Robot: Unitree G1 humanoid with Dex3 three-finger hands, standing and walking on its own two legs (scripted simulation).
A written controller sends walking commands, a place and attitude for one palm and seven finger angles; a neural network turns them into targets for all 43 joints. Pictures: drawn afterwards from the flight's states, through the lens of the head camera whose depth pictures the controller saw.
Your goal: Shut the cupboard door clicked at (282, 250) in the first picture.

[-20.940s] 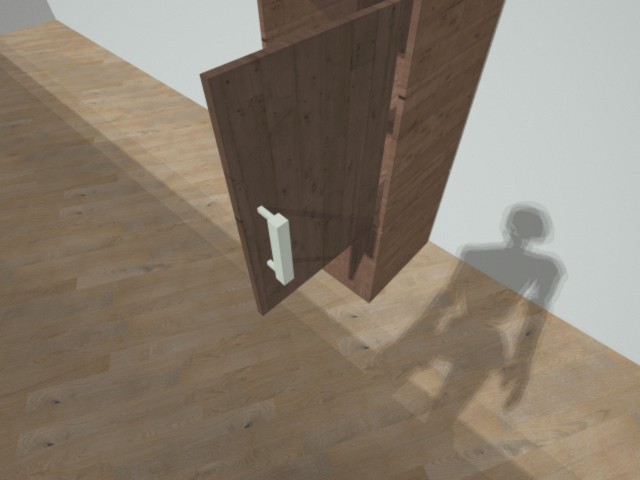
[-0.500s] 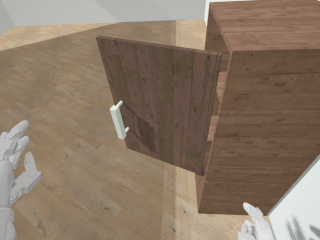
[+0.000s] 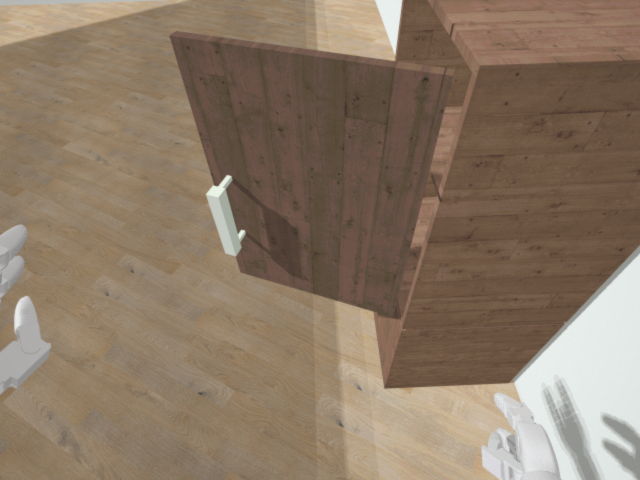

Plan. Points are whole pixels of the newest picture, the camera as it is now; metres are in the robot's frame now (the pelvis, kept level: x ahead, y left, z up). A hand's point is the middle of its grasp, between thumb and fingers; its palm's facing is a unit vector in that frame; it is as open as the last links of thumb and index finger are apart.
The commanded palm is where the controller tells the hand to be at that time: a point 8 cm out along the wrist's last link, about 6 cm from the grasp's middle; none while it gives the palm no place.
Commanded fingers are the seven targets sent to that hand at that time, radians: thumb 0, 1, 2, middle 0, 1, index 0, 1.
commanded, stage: step back with the hand held close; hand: left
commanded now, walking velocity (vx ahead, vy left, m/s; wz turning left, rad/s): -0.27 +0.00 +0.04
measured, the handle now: (230, 216) +0.61 +0.23 -0.09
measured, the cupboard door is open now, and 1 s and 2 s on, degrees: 68 68 68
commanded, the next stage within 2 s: stop stepping back and stand still in 1.12 s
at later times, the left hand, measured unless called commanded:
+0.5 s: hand out of the picture +0.09 +0.28 +0.16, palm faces +0.51 -0.75 -0.43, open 7.4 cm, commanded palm +0.03 +0.31 +0.18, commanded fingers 0.00 0.90 0.90 -0.20 -0.30 -0.20 -0.30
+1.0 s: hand out of the picture -0.01 +0.30 +0.16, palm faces +0.55 -0.72 -0.42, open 7.4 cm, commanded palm -0.09 +0.33 +0.18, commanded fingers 0.00 0.90 0.90 -0.20 -0.30 -0.20 -0.30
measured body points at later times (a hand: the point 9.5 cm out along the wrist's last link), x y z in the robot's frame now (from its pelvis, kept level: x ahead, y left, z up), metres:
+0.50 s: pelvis -0.09 +0.00 -0.01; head -0.08 +0.02 +0.43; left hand +0.06 +0.32 +0.18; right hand +0.09 -0.22 -0.10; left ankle +0.02 +0.10 -0.73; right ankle -0.03 -0.14 -0.74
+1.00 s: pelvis -0.19 +0.02 -0.02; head -0.18 +0.04 +0.43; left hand -0.04 +0.34 +0.19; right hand +0.01 -0.21 -0.09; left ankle -0.06 +0.11 -0.74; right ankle -0.12 -0.13 -0.72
